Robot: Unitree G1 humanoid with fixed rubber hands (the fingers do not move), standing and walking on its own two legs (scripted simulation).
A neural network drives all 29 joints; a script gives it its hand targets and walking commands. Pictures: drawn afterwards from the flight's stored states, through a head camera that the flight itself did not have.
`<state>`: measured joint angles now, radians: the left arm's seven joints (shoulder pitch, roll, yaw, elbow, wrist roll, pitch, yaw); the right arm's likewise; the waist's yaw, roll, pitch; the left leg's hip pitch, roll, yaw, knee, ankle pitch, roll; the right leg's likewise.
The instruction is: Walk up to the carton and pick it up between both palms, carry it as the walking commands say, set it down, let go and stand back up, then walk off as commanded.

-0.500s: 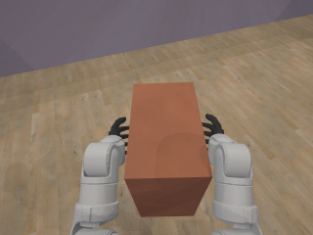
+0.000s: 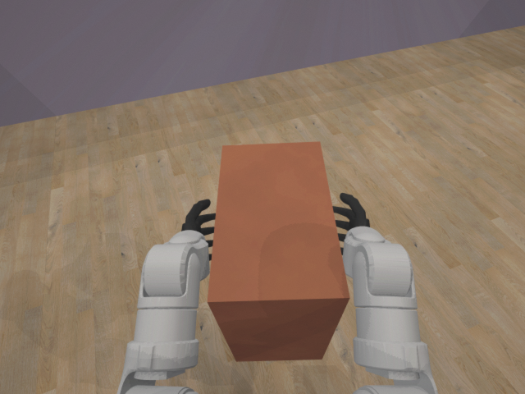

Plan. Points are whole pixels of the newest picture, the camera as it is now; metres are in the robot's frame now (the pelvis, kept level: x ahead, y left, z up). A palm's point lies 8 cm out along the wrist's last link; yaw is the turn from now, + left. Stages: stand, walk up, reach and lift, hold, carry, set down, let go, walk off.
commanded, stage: carry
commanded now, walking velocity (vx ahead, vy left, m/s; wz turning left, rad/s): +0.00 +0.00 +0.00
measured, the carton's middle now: (275, 259) +0.32 +0.00 +0.01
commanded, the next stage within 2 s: hold in 0.74 s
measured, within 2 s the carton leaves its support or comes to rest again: neither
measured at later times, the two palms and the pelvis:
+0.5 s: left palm (191, 248) +0.30 +0.12 +0.07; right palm (353, 242) +0.31 -0.12 +0.08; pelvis +0.00 +0.00 +0.00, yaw +0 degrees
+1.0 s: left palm (188, 266) +0.28 +0.13 +0.05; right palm (349, 259) +0.30 -0.11 +0.05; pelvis -0.01 -0.01 +0.00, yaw +3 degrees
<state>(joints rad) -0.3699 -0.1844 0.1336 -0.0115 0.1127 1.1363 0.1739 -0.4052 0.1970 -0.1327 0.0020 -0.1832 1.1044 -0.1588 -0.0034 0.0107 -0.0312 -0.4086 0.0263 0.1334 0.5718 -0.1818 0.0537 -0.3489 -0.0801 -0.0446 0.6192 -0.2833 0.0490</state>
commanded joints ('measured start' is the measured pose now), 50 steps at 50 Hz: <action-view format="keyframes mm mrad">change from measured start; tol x32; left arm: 1 -611 -966 -686 -282 -420 -18 -231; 23 -520 -858 -435 136 -200 -173 -234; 37 -594 -922 -615 -169 -349 -147 -228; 38 -211 -941 -304 493 -83 -223 -253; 43 -531 -1174 -538 89 -194 -426 -261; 50 -685 -1174 -342 456 -75 -420 -315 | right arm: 1 -497 1012 688 -170 484 19 236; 37 -450 952 587 -57 380 -117 221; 39 -220 928 410 393 160 -304 275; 50 -646 980 231 514 49 -439 378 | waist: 1 1 38 -395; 38 93 -41 -206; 43 60 21 -544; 50 -20 49 -62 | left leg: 1 208 180 -198 -167 8 10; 33 163 165 -186 -172 -114 6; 43 656 -74 -272 -67 482 -63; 50 432 -52 -294 -187 -181 -57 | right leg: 1 86 -14 22 -72 71 -50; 40 189 186 133 -169 268 -77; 50 69 163 154 -185 -105 -115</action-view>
